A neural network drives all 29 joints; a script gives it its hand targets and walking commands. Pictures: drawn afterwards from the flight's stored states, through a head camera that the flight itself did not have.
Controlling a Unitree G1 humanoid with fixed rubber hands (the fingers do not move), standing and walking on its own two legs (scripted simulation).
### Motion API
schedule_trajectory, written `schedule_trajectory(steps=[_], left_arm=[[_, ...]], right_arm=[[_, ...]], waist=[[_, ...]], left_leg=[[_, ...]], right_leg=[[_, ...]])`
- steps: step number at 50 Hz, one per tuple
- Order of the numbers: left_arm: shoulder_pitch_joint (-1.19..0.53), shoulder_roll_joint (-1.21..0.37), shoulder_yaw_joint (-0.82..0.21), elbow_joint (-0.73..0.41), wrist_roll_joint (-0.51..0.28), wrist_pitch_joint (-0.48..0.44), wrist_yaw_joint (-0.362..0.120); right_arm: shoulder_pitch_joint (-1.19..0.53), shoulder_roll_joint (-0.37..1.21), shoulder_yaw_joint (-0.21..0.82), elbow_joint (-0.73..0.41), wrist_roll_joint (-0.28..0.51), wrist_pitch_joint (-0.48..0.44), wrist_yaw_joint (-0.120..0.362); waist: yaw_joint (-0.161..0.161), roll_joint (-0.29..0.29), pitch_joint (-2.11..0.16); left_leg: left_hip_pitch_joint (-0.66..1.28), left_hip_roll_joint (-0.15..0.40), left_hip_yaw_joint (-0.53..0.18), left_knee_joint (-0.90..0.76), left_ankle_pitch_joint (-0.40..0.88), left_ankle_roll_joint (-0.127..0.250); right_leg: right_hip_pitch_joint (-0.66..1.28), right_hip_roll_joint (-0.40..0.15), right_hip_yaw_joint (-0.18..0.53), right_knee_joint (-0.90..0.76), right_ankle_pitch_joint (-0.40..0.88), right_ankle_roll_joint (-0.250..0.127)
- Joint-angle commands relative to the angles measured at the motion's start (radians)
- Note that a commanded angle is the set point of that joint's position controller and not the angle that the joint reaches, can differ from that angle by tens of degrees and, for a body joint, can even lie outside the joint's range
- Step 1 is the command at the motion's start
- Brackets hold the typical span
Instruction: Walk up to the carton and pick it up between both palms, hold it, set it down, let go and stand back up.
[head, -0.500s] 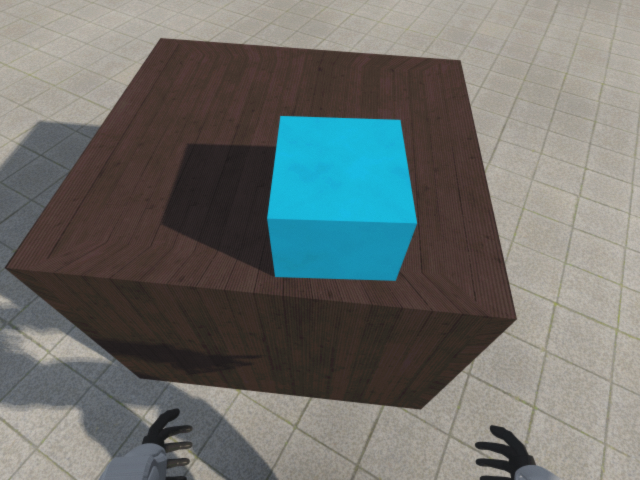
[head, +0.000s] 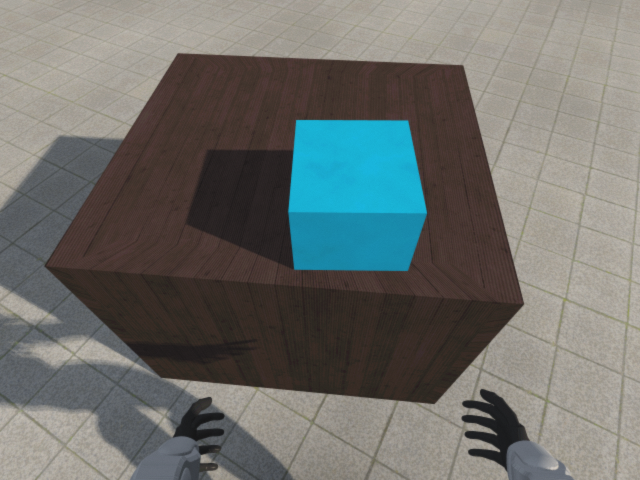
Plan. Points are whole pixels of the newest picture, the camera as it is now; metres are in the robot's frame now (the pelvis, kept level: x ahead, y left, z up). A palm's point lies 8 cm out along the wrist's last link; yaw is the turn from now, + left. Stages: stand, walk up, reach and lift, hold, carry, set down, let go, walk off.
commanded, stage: reach and lift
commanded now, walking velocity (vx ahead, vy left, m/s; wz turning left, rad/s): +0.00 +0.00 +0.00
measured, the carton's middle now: (351, 194) +0.59 -0.03 -0.04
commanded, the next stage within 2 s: none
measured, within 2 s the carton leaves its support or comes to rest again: neither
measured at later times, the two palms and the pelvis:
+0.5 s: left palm (190, 418) +0.21 +0.20 -0.08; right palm (511, 432) +0.19 -0.22 -0.07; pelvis +0.03 +0.01 +0.01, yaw -2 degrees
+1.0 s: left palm (199, 368) +0.27 +0.19 -0.05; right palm (516, 369) +0.26 -0.23 -0.04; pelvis +0.04 +0.02 +0.01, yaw -1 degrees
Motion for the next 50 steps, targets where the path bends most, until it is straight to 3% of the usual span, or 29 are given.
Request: schedule_trajectory(steps=[1, 5, 8, 10, 14, 18, 22, 27, 29, 31, 35, 38, 40, 43, 45, 48, 50], left_arm=[[-0.109, 0.004, -0.051, -0.19, -0.023, -0.009, -0.001], [-0.02, 0.0, -0.013, -0.217, 0.049, -0.003, -0.01], [0.018, -0.025, 0.001, -0.195, 0.079, -0.026, -0.014], [0.018, -0.032, 0.008, -0.216, 0.095, -0.053, -0.009], [-0.006, -0.02, 0.01, -0.264, 0.052, -0.134, 0.015], [0.015, -0.023, -0.012, -0.28, 0.0, -0.217, 0.029], [0.086, -0.044, -0.046, -0.303, -0.011, -0.262, 0.026], [0.154, -0.053, -0.081, -0.329, 0.002, -0.304, 0.021], [0.137, -0.048, -0.082, -0.348, 0.012, -0.335, 0.025], [0.129, -0.047, -0.083, -0.306, 0.015, -0.36, 0.03], [0.015, -0.021, -0.069, -0.228, -0.012, -0.426, 0.055], [-0.033, -0.025, -0.072, -0.157, -0.043, -0.457, 0.064], [-0.083, -0.024, -0.081, -0.142, -0.065, -0.483, 0.07], [-0.087, -0.018, -0.102, -0.134, -0.082, -0.531, 0.063], [-0.089, -0.013, -0.095, -0.143, -0.069, -0.583, 0.054], [-0.079, 0.0, -0.066, -0.105, -0.053, -0.668, 0.032], [-0.086, -0.002, -0.05, -0.025, -0.043, -0.71, 0.021]], right_arm=[[-0.01, -0.033, 0.045, -0.101, 0.093, 0.051, -0.025], [0.015, -0.078, 0.038, -0.105, 0.098, 0.011, -0.039], [0.033, -0.09, 0.022, -0.121, 0.071, -0.053, -0.05], [0.019, -0.082, 0.022, -0.191, 0.057, -0.098, -0.05], [0.009, -0.069, 0.009, -0.313, 0.032, -0.144, -0.033], [0.1, -0.067, 0.026, -0.336, 0.054, -0.158, -0.021], [0.173, -0.108, 0.02, -0.287, 0.09, -0.173, -0.012], [0.191, -0.155, 0.02, -0.237, 0.144, -0.219, -0.004], [0.169, -0.175, 0.006, -0.239, 0.148, -0.245, 0.006], [0.134, -0.177, -0.007, -0.221, 0.136, -0.257, 0.021], [0.016, -0.187, -0.014, -0.231, 0.132, -0.269, 0.049], [-0.032, -0.202, -0.014, -0.231, 0.119, -0.272, 0.054], [-0.074, -0.21, -0.028, -0.228, 0.119, -0.279, 0.056], [-0.069, -0.221, -0.019, -0.212, 0.152, -0.31, 0.046], [-0.065, -0.228, -0.015, -0.175, 0.18, -0.351, 0.037], [-0.065, -0.235, 0.009, -0.102, 0.21, -0.413, 0.015], [-0.079, -0.212, 0.035, -0.015, 0.232, -0.437, 0.004]], waist=[[-0.022, 0.058, -0.246], [-0.009, 0.08, -0.179], [-0.018, 0.029, -0.135], [0.005, 0.004, -0.116], [0.017, -0.078, -0.167], [0.021, -0.07, -0.193], [0.01, 0.032, -0.258], [-0.002, 0.084, -0.203], [-0.001, 0.104, -0.192], [0.005, 0.085, -0.149], [0.03, 0.008, -0.125], [0.032, -0.041, -0.14], [0.027, -0.035, -0.184], [0.007, -0.038, -0.295], [0.002, 0.014, -0.359], [-0.006, 0.023, -0.41], [-0.005, 0.03, -0.397]], left_leg=[[0.131, 0.013, -0.042, -0.079, -0.043, 0.004], [0.109, 0.015, -0.05, -0.133, -0.017, 0.006], [0.122, 0.011, -0.051, -0.14, 0.008, 0.011], [0.125, 0.014, -0.048, -0.143, -0.025, 0.014], [0.074, 0.019, -0.044, -0.127, -0.039, 0.025], [0.093, 0.011, -0.036, -0.122, 0.01, 0.024], [0.168, 0.012, -0.033, -0.113, 0.129, -0.011], [0.284, -0.001, -0.056, -0.101, 0.301, -0.056], [0.285, -0.002, -0.06, -0.116, 0.273, -0.065], [0.251, 0.002, -0.065, -0.129, 0.202, -0.062], [0.164, -0.003, -0.057, -0.147, 0.038, -0.043], [0.124, 0.004, -0.064, -0.15, -0.017, -0.029], [0.121, 0.002, -0.067, -0.132, -0.032, -0.029], [0.143, -0.004, -0.069, -0.096, 0.067, -0.023], [0.127, -0.015, -0.067, -0.076, 0.162, -0.024], [0.126, -0.026, -0.068, -0.049, 0.293, -0.032], [0.078, -0.03, -0.072, -0.059, 0.266, -0.029]], right_leg=[[0.07, -0.098, 0.155, -0.176, -0.033, 0.039], [0.162, -0.057, 0.119, -0.179, 0.05, 0.031], [0.187, -0.053, 0.122, -0.19, 0.098, 0.029], [0.167, -0.053, 0.117, -0.182, 0.077, 0.03], [0.197, -0.044, 0.114, -0.15, 0.076, 0.046], [0.217, -0.049, 0.12, -0.137, 0.159, 0.062], [0.2, -0.023, 0.112, -0.149, 0.237, 0.05], [0.173, 0.011, 0.091, -0.179, 0.307, 0.034], [0.146, 0.02, 0.082, -0.189, 0.257, 0.024], [0.12, 0.021, 0.075, -0.194, 0.199, 0.019], [0.126, 0.012, 0.073, -0.186, 0.098, 0.033], [0.129, 0.001, 0.075, -0.173, 0.078, 0.046], [0.089, -0.002, 0.079, -0.164, 0.07, 0.045], [0.12, -0.002, 0.084, -0.129, 0.2, 0.044], [0.177, -0.001, 0.096, -0.102, 0.332, 0.051], [0.222, 0.009, 0.096, -0.089, 0.483, 0.057], [0.257, 0.002, 0.106, -0.096, 0.504, 0.055]])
